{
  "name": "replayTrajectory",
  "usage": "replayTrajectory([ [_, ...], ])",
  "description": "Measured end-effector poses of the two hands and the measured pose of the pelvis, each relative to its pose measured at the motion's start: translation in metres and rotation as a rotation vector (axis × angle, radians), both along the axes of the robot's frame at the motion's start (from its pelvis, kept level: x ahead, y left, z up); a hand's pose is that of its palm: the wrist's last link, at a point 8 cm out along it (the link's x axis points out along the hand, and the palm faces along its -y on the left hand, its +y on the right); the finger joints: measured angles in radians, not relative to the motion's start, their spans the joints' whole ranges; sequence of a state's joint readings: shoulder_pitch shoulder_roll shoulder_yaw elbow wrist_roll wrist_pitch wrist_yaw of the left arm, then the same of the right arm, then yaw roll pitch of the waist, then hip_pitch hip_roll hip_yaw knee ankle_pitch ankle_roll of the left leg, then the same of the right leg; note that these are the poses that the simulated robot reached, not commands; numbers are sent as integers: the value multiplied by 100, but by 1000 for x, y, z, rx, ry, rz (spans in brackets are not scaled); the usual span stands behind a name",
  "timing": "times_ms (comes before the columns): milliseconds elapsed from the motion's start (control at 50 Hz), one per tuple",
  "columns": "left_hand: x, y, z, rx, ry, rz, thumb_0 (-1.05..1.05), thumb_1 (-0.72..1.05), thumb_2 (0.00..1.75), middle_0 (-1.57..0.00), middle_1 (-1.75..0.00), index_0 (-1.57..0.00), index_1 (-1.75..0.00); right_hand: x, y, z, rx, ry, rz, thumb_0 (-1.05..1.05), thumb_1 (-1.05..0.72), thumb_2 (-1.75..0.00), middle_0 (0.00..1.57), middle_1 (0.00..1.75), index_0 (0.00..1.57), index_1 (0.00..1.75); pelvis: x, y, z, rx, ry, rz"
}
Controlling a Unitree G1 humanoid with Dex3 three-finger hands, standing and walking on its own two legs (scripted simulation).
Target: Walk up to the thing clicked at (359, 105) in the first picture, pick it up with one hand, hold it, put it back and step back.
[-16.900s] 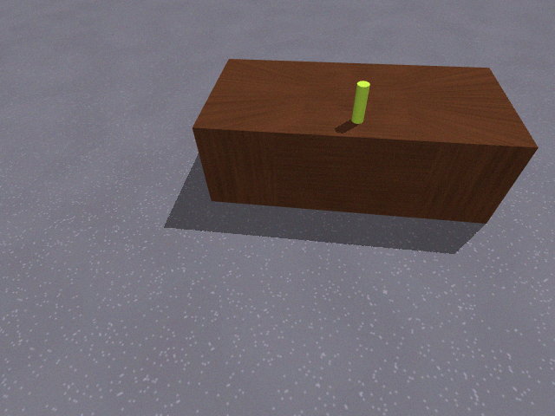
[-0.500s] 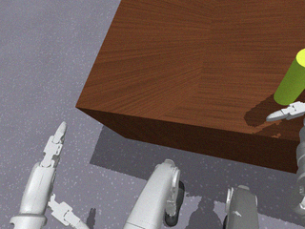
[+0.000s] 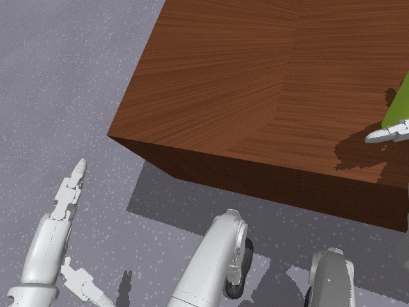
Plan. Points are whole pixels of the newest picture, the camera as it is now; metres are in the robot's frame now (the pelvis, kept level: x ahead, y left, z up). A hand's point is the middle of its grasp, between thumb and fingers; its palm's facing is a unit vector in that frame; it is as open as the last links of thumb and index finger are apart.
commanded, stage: close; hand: right
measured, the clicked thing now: out of the picture +0.53 -0.18 -0.02
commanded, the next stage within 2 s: settle in 0.50 s
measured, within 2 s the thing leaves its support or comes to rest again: leaves its support in 0.76 s
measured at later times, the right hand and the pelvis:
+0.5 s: hand (406, 105) +0.53 -0.17 -0.03, palm faces +0.08 +1.00 +0.01, open 8.3 cm; pelvis +0.00 +0.00 +0.01, yaw +0 degrees
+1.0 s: hand out of the picture +0.54 -0.17 +0.01, palm faces +0.08 +1.00 +0.01, open 6.6 cm; pelvis +0.01 +0.00 +0.03, yaw +0 degrees
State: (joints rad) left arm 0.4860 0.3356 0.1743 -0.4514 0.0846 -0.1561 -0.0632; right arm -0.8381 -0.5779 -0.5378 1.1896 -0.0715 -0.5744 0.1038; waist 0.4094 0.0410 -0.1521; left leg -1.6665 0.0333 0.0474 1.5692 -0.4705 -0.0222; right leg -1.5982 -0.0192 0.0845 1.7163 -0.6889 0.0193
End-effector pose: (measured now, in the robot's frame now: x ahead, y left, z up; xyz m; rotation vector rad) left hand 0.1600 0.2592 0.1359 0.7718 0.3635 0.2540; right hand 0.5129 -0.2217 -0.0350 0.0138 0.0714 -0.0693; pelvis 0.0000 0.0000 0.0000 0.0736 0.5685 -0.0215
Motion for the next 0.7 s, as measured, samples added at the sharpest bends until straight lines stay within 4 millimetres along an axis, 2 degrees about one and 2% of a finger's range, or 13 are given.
replayTrajectory([
  [120,-2,-2,-4,-23,11,2,-1,-55,7,-7,-5,-6,-6,-1,1,-2,-4,7,6,-1,48,-9,46,25,45,25,0,1,0,-1,3,2],
  [260,-3,4,-4,-36,8,20,-1,-55,7,-6,-5,-6,-6,-12,1,3,2,12,1,-1,39,-22,67,43,66,43,2,1,4,-4,-7,3],
  [360,0,4,-4,-51,1,20,-1,-55,6,-6,-5,-6,-5,-15,-1,7,3,24,-9,-1,27,-33,82,57,82,57,1,2,8,-4,-17,-2],
  [540,3,-3,0,-36,-15,-10,-1,-54,5,-7,-5,-6,-5,-10,-1,4,4,13,-5,0,0,-57,102,80,102,80,1,1,6,-3,-9,-2],
  [700,-1,-5,-3,-38,10,6,-1,-55,6,-7,-6,-7,-6,-2,0,5,-6,1,1,0,-2,-81,98,96,98,95,1,-1,5,0,-4,2],
])
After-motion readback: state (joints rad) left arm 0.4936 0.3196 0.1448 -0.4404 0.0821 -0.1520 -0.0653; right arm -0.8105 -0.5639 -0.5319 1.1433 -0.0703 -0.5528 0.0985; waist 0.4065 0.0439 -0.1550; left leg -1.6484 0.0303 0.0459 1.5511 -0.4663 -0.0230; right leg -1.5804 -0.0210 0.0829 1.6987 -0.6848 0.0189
